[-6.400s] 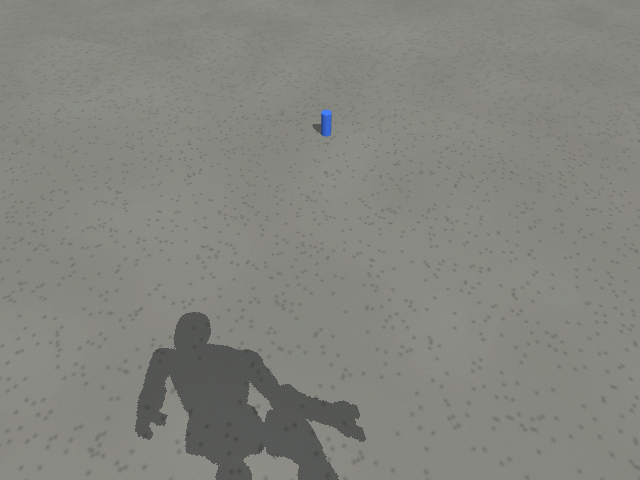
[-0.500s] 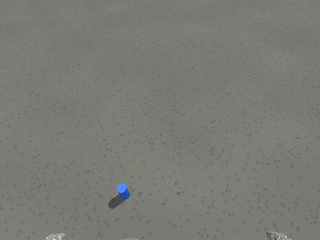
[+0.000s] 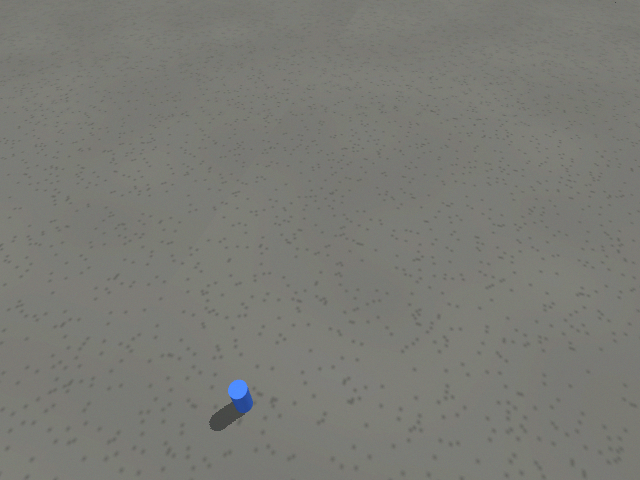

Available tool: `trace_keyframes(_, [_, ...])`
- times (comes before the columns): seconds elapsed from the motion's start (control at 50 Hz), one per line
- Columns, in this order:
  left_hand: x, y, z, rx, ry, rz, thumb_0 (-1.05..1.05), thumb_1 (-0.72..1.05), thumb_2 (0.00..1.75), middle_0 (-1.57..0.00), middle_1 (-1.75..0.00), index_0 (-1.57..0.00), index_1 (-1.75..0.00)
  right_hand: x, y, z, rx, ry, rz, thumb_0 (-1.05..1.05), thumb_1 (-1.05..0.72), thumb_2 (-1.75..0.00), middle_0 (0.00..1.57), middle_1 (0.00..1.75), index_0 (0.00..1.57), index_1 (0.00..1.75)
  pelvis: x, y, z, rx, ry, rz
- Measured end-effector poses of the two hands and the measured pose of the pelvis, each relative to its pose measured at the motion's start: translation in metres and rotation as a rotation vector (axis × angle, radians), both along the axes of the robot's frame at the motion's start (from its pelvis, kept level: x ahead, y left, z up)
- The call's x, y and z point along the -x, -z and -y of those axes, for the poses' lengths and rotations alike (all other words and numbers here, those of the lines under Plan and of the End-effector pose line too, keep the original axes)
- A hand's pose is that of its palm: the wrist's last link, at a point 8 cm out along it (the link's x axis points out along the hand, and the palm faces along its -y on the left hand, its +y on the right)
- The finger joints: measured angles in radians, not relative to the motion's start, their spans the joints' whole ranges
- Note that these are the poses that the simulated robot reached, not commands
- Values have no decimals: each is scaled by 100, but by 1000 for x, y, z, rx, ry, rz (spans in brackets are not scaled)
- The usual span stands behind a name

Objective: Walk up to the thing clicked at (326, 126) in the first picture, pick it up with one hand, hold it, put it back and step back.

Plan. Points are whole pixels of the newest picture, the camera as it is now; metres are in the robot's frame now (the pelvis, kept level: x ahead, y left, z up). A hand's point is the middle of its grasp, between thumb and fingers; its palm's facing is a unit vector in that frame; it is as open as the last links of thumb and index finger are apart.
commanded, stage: walk up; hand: left
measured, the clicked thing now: (241, 396) +0.44 +0.24 -0.71
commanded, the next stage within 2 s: stand in 0.24 s
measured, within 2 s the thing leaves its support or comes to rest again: neither
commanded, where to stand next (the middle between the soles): +0.07 -0.03 m, yaw +2 degrees
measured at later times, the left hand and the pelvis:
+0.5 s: hand out of the picture +0.10 +0.24 -0.15, palm faces -0.02 -0.94 -0.33, open 7.4 cm; pelvis +0.03 -0.01 +0.00, yaw +0 degrees
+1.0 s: hand out of the picture +0.13 +0.23 -0.15, palm faces -0.02 -0.94 -0.34, open 7.4 cm; pelvis +0.04 -0.02 +0.00, yaw +0 degrees
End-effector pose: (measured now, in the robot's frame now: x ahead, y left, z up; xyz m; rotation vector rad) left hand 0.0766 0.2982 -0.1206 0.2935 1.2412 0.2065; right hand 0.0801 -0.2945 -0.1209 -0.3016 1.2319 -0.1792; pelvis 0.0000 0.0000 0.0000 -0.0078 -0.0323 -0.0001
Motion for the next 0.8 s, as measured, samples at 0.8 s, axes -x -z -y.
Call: trace_keyframes(0.8, [-49,-7,19,-7,34,37,0,91,90,-20,-30,-21,-29,-37,-2,13,2,17,4,0,-90,-89,20,30,20,30,-40,-4,12,-10,-2,-11])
